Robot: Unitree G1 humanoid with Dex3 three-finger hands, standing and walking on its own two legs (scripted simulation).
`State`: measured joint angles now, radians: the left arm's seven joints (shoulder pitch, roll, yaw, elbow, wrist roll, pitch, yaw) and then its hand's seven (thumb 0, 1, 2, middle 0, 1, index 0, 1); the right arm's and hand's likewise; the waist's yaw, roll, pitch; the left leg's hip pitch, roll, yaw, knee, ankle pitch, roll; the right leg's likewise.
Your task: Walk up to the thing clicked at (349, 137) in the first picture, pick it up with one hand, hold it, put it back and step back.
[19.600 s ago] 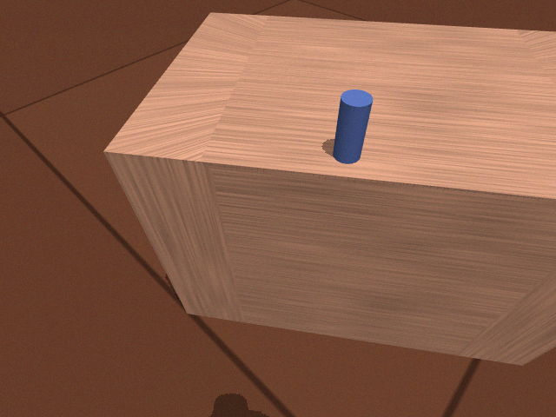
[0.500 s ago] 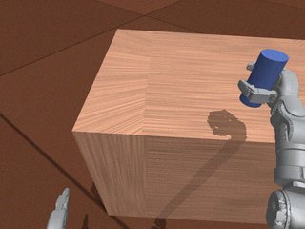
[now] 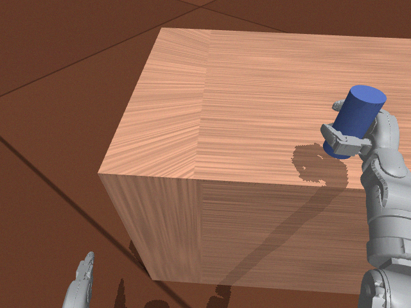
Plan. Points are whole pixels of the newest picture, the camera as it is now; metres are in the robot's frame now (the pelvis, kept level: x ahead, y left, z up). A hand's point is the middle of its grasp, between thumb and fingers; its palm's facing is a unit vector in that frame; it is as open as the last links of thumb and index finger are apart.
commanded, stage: lower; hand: right
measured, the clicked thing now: (351, 124) +0.41 -0.23 +0.17
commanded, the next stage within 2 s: loosen in 1.04 s
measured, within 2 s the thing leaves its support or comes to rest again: rests again in 0.98 s
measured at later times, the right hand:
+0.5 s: hand (335, 141) +0.41 -0.22 +0.12, palm faces +0.24 +0.97 +0.00, open 7.6 cm
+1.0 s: hand (330, 150) +0.41 -0.22 +0.09, palm faces +0.24 +0.97 +0.01, open 7.6 cm
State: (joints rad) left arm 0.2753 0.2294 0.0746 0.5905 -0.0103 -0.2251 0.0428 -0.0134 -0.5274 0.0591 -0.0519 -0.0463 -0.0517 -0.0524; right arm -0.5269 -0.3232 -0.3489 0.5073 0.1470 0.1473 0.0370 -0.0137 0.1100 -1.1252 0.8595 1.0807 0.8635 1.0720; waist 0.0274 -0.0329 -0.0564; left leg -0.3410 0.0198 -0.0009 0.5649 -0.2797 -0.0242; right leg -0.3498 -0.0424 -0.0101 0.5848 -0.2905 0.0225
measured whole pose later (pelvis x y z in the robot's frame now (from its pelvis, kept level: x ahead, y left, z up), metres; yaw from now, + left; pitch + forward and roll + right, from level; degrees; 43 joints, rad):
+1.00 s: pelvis +0.00 +0.00 -0.01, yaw +0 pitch +7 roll +1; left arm 0.27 0.23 0.06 0.51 -0.01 -0.13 0.07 -0.01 -0.54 0.06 -0.05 -0.04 -0.05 -0.06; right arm -0.52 -0.34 -0.36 0.74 0.15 -0.17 0.06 -0.01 0.11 -1.12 0.86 1.08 0.86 1.07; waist 0.06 -0.01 -0.07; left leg -0.47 0.01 -0.01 0.66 -0.31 -0.03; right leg -0.48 -0.05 -0.01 0.69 -0.33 0.02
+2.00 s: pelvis +0.00 +0.00 -0.01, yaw +1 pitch +7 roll +1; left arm 0.33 0.24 0.06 0.39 -0.02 -0.10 0.07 -0.01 -0.51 0.04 -0.06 -0.05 -0.06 -0.05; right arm -0.50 -0.35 -0.40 0.71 0.14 -0.18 0.05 -0.01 0.32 -0.26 0.41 0.35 0.41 0.35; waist 0.06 -0.01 -0.08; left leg -0.47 0.01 -0.01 0.68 -0.33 -0.03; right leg -0.48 -0.05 -0.01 0.71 -0.35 0.02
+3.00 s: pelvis +0.02 -0.01 +0.01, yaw -1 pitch +1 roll +1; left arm 0.33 0.24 0.10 0.49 -0.06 -0.08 0.01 -0.01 -0.50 0.05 -0.06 -0.05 -0.07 -0.05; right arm 0.04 -0.44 -0.43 -0.08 0.06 -0.08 0.00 -0.02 0.49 -0.05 0.07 0.05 0.06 0.05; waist -0.05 -0.06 -0.05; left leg -0.22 0.03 0.01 0.49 -0.29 -0.03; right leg -0.24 -0.03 0.00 0.53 -0.30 0.02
